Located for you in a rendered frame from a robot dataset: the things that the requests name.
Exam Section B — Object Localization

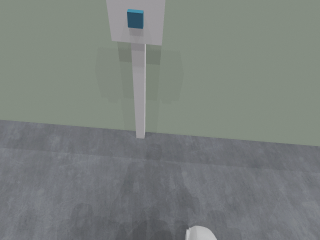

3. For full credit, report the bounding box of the right robot thigh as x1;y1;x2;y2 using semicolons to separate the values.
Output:
185;226;217;240

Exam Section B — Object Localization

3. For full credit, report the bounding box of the panel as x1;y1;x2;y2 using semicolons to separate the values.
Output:
106;0;166;139

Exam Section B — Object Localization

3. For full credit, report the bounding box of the button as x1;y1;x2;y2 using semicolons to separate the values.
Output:
127;9;144;29

